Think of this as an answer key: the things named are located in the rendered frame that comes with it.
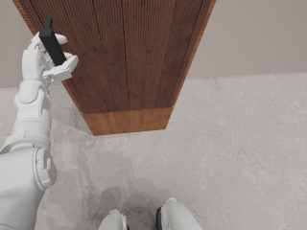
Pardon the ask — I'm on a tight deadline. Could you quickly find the robot right shin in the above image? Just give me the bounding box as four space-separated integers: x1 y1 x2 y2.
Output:
161 197 177 230

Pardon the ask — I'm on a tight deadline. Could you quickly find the handle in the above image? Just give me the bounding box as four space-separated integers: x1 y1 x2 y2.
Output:
38 17 72 74

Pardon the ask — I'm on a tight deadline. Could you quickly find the left robot forearm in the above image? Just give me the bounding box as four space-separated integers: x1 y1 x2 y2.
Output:
0 80 52 155

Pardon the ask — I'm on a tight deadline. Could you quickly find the left robot thigh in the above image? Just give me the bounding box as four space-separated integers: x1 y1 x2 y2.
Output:
98 213 128 230

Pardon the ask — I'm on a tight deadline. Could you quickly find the robot left upper arm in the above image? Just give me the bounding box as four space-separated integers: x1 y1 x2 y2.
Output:
0 147 58 230

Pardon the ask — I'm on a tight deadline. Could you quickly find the cupboard door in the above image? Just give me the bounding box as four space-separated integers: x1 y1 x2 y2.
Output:
18 0 212 114

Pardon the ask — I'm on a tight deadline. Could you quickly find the robot left hand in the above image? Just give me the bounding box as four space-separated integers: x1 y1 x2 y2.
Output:
21 32 79 88

